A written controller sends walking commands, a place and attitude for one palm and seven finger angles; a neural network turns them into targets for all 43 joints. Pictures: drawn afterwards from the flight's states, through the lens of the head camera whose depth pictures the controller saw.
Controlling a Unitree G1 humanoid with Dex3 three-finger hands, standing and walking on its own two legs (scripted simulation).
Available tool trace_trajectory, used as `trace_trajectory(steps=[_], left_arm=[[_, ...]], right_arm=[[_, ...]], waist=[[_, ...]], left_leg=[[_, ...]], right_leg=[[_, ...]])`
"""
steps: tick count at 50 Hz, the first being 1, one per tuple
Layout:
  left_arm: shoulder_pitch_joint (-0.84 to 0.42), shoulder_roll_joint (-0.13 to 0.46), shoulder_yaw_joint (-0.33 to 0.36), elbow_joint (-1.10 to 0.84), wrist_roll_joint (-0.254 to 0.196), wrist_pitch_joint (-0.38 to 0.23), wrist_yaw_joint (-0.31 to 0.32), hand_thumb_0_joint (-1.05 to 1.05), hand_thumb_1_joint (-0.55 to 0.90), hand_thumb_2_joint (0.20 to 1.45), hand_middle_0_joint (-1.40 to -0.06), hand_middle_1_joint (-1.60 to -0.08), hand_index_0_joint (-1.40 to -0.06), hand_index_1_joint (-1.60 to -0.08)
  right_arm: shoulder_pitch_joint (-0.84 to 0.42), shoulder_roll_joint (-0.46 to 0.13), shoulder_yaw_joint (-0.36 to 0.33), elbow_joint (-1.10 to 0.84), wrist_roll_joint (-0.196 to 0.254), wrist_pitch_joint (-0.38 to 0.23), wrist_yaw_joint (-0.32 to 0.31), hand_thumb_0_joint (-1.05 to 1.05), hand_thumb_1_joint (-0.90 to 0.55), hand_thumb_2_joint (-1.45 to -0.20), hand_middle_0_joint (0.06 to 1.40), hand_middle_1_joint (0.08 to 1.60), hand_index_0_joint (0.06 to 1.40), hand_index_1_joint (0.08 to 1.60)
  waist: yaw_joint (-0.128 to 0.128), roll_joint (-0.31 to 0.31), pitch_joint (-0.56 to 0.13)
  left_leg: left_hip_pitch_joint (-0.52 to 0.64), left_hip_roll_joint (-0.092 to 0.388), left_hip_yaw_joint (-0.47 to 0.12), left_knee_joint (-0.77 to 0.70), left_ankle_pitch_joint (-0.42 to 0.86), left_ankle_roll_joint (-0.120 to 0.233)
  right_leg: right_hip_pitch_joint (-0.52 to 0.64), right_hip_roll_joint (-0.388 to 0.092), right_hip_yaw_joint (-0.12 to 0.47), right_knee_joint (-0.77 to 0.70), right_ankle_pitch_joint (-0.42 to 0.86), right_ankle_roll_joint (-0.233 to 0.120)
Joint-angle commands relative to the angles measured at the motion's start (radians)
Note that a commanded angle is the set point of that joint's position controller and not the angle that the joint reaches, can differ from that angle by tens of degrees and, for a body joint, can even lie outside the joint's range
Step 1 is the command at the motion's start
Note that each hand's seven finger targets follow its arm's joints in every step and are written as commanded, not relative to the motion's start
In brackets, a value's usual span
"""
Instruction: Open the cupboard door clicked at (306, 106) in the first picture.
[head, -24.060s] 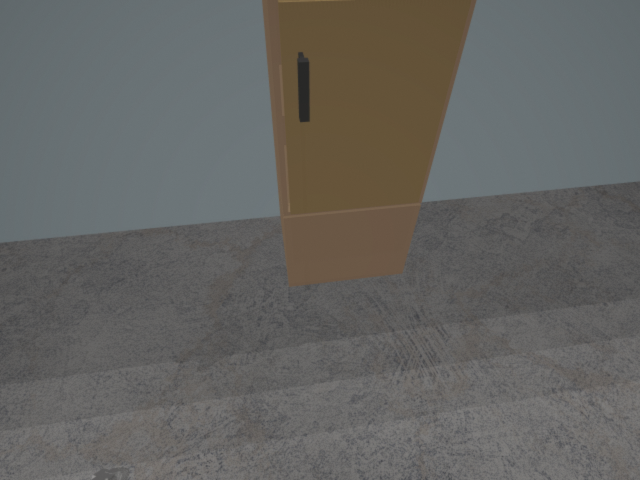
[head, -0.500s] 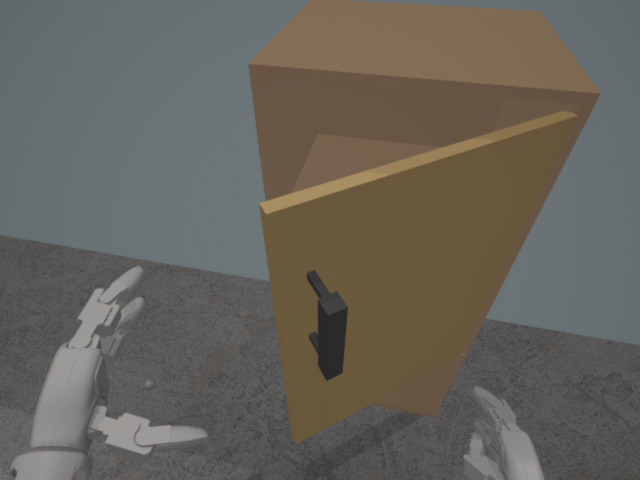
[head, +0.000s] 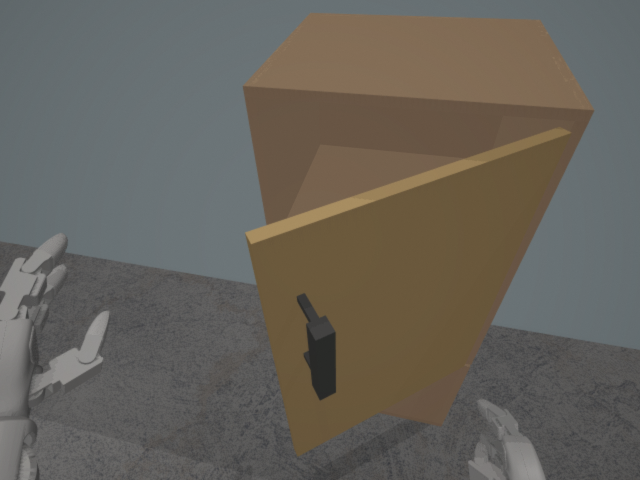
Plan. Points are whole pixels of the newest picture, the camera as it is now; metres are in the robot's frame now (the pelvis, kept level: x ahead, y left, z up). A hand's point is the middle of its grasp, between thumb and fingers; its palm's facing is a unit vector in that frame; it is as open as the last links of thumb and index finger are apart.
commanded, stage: draw the hand back to the body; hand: left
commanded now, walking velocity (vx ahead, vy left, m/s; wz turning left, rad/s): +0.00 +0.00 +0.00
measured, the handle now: (314, 347) +0.26 +0.05 +0.06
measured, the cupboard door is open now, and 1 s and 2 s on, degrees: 40 40 40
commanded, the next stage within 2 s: step back with the hand held close in 0.40 s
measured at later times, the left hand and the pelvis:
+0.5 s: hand (89, 355) +0.17 +0.24 +0.16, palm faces +0.44 -0.80 -0.41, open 7.4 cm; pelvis -0.01 -0.02 +0.00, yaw +0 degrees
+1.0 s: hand (36, 386) +0.14 +0.27 +0.16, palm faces +0.39 -0.76 -0.51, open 7.4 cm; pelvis -0.07 +0.01 -0.01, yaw -2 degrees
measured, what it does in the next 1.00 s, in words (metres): shifts its weight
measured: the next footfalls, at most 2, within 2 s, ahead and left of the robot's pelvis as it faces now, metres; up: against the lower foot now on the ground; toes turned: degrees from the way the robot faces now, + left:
right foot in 1.64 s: -0.29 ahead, -0.12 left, +0.00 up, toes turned -3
left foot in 1.82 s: -0.09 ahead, +0.07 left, +0.00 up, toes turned -4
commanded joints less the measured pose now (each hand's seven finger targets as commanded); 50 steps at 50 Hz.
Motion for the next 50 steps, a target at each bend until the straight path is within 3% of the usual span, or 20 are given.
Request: trace_trajectory(steps=[1,5,7,11,18,20,25,26,27,28,30,31,32,34,36,37,41,42,47,50], left_arm=[[-0.124,0.195,0.172,-0.196,-0.009,-0.07,0.023,0.0,0.9,0.9,-0.2,-0.3,-0.2,-0.3],[-0.097,0.136,0.114,-0.13,-0.013,-0.062,0.007,0.0,0.9,0.9,-0.2,-0.3,-0.2,-0.3],[-0.101,0.15,0.118,-0.143,-0.01,-0.067,0.006,0.0,0.9,0.9,-0.2,-0.3,-0.2,-0.3],[-0.107,0.179,0.142,-0.177,-0.01,-0.077,0.01,0.0,0.9,0.9,-0.2,-0.3,-0.2,-0.3],[-0.132,0.187,0.151,-0.167,-0.008,-0.086,0.016,0.0,0.9,0.9,-0.2,-0.3,-0.2,-0.3],[-0.12,0.174,0.141,-0.143,-0.01,-0.086,0.014,0.0,0.9,0.9,-0.2,-0.3,-0.2,-0.3],[-0.118,0.16,0.127,-0.13,-0.01,-0.094,0.009,0.0,0.9,0.9,-0.2,-0.3,-0.2,-0.3],[-0.244,0.196,0.137,-0.178,-0.007,-0.103,0.015,0.0,0.9,0.9,-0.2,-0.3,-0.2,-0.3],[-0.396,0.363,0.304,-0.194,0.003,-0.157,0.032,0.0,0.9,0.9,-0.2,-0.3,-0.2,-0.3],[-0.281,0.263,0.239,-0.105,0.002,-0.165,0.021,0.0,0.9,0.9,-0.2,-0.3,-0.2,-0.3],[-0.118,0.191,0.184,-0.042,0.006,-0.152,0.007,0.0,0.9,0.9,-0.2,-0.3,-0.2,-0.3],[-0.089,0.18,0.174,-0.055,0.007,-0.156,0.003,0.0,0.9,0.9,-0.2,-0.3,-0.2,-0.3],[-0.069,0.175,0.169,-0.077,0.006,-0.164,0.002,0.0,0.9,0.9,-0.2,-0.3,-0.2,-0.3],[-0.005,0.178,0.17,-0.121,0.009,-0.167,0.008,0.0,0.9,0.9,-0.2,-0.3,-0.2,-0.3],[0.006,0.206,0.192,-0.184,0.012,-0.168,0.017,0.0,0.9,0.9,-0.2,-0.3,-0.2,-0.3],[0.002,0.239,0.222,-0.212,0.012,-0.171,0.025,0.0,0.9,0.9,-0.2,-0.3,-0.2,-0.3],[0.02,0.257,0.252,-0.253,0.012,-0.17,0.039,0.0,0.9,0.9,-0.2,-0.3,-0.2,-0.3],[0.014,0.276,0.271,-0.258,0.013,-0.171,0.044,0.0,0.9,0.9,-0.2,-0.3,-0.2,-0.3],[0.017,0.235,0.251,-0.22,0.025,-0.173,0.046,0.0,0.9,0.9,-0.2,-0.3,-0.2,-0.3],[-0.006,0.207,0.23,-0.204,0.04,-0.178,0.043,0.0,0.9,0.9,-0.2,-0.3,-0.2,-0.3]], right_arm=[[-0.129,-0.094,-0.041,-0.148,-0.004,-0.047,0.0,0.0,-0.9,-0.9,0.2,0.3,0.2,0.3],[-0.14,-0.099,-0.047,-0.146,0.0,-0.034,0.007,0.0,-0.9,-0.9,0.2,0.3,0.2,0.3],[-0.144,-0.105,-0.05,-0.144,-0.001,-0.033,0.006,0.0,-0.9,-0.9,0.2,0.3,0.2,0.3],[-0.147,-0.097,-0.051,-0.15,-0.004,-0.036,0.006,0.0,-0.9,-0.9,0.2,0.3,0.2,0.3],[-0.154,-0.09,-0.045,-0.135,-0.004,-0.047,0.002,0.0,-0.9,-0.9,0.2,0.3,0.2,0.3],[-0.156,-0.088,-0.047,-0.135,-0.003,-0.046,0.004,0.0,-0.9,-0.9,0.2,0.3,0.2,0.3],[-0.158,-0.091,-0.052,-0.131,0.0,-0.048,0.007,0.0,-0.9,-0.9,0.2,0.3,0.2,0.3],[-0.168,-0.098,-0.05,-0.127,0.001,-0.052,0.005,0.0,-0.9,-0.9,0.2,0.3,0.2,0.3],[-0.127,-0.104,-0.031,-0.168,0.018,-0.04,0.004,0.0,-0.9,-0.9,0.2,0.3,0.2,0.3],[-0.119,-0.093,-0.047,-0.144,0.008,-0.031,0.004,0.0,-0.9,-0.9,0.2,0.3,0.2,0.3],[-0.124,-0.098,-0.059,-0.149,0.002,-0.008,0.013,0.0,-0.9,-0.9,0.2,0.3,0.2,0.3],[-0.124,-0.101,-0.062,-0.153,-0.001,0.001,0.015,0.0,-0.9,-0.9,0.2,0.3,0.2,0.3],[-0.126,-0.11,-0.066,-0.155,-0.002,0.004,0.016,0.0,-0.9,-0.9,0.2,0.3,0.2,0.3],[-0.121,-0.114,-0.069,-0.165,-0.003,0.015,0.017,0.0,-0.9,-0.9,0.2,0.3,0.2,0.3],[-0.126,-0.12,-0.075,-0.18,-0.003,0.024,0.013,0.0,-0.9,-0.9,0.2,0.3,0.2,0.3],[-0.135,-0.123,-0.079,-0.179,-0.005,0.026,0.006,0.0,-0.9,-0.9,0.2,0.3,0.2,0.3],[-0.125,-0.114,-0.087,-0.206,0.002,0.038,-0.003,0.0,-0.9,-0.9,0.2,0.3,0.2,0.3],[-0.129,-0.119,-0.09,-0.201,0.0,0.04,-0.009,0.0,-0.9,-0.9,0.2,0.3,0.2,0.3],[-0.127,-0.127,-0.093,-0.212,0.0,0.041,-0.014,0.0,-0.9,-0.9,0.2,0.3,0.2,0.3],[-0.111,-0.132,-0.093,-0.222,0.002,0.038,-0.01,0.0,-0.9,-0.9,0.2,0.3,0.2,0.3]], waist=[[-0.004,0.002,-0.065],[-0.011,-0.045,-0.017],[-0.007,-0.012,-0.035],[-0.003,-0.049,-0.075],[-0.004,0.021,-0.032],[-0.006,-0.025,-0.014],[-0.008,-0.031,-0.014],[-0.016,-0.012,-0.034],[-0.054,0.026,0.093],[-0.056,-0.099,0.054],[-0.059,-0.162,0.004],[-0.061,-0.156,-0.022],[-0.059,-0.074,-0.052],[-0.061,-0.035,-0.12],[-0.059,-0.029,-0.152],[-0.054,0.013,-0.171],[-0.058,-0.064,-0.183],[-0.055,-0.028,-0.182],[-0.055,0.042,-0.1],[-0.065,0.012,-0.051]], left_leg=[[-0.06,0.046,-0.034,-0.084,0.346,-0.02],[-0.056,0.048,-0.027,-0.089,0.318,-0.008],[-0.05,0.047,-0.028,-0.095,0.319,-0.007],[-0.039,0.04,-0.019,-0.088,0.305,0.001],[-0.047,0.036,-0.023,-0.103,0.258,-0.003],[-0.051,0.036,-0.02,-0.103,0.244,0.001],[-0.042,0.038,-0.017,-0.104,0.217,0.005],[-0.037,0.033,-0.019,-0.103,0.201,0.008],[-0.118,0.05,-0.062,-0.102,0.093,0.018],[-0.114,0.049,-0.073,-0.064,0.079,0.021],[-0.062,0.039,-0.053,-0.003,0.136,0.024],[-0.064,0.039,-0.047,0.01,0.152,0.02],[-0.068,0.045,-0.05,-0.001,0.184,0.014],[-0.08,0.065,-0.055,-0.032,0.243,0.007],[-0.103,0.082,-0.067,-0.047,0.304,0.008],[-0.108,0.09,-0.075,-0.056,0.343,0.006],[-0.179,0.103,-0.097,-0.048,0.367,0.007],[-0.187,0.105,-0.101,-0.058,0.363,0.005],[-0.366,0.151,-0.145,-0.138,0.165,0.044],[-0.529,0.176,-0.167,-0.173,-0.077,0.071]], right_leg=[[0.093,-0.033,0.052,-0.068,0.233,-0.007],[0.071,-0.033,0.051,-0.089,0.216,0.002],[0.086,-0.036,0.052,-0.088,0.22,-0.001],[0.105,-0.036,0.066,-0.1,0.23,0.002],[0.093,-0.039,0.073,-0.123,0.18,-0.003],[0.085,-0.037,0.074,-0.132,0.162,0.001],[0.071,-0.037,0.077,-0.144,0.122,0.005],[0.072,-0.041,0.084,-0.152,0.102,0.005],[-0.045,-0.089,0.19,-0.199,0.08,-0.002],[-0.056,-0.113,0.202,-0.222,0.045,-0.001],[-0.085,-0.139,0.214,-0.233,0.076,-0.005],[-0.083,-0.15,0.209,-0.221,0.108,-0.009],[-0.059,-0.161,0.2,-0.188,0.179,-0.021],[-0.02,-0.151,0.179,-0.125,0.248,-0.016],[-0.001,-0.129,0.163,-0.078,0.294,-0.004],[0.013,-0.128,0.156,-0.045,0.335,-0.005],[0.029,-0.111,0.162,0.021,0.396,0.003],[0.025,-0.113,0.155,0.038,0.394,0.002],[0.046,-0.066,0.138,0.122,0.241,0.027],[0.092,-0.056,0.142,0.185,0.166,0.033]])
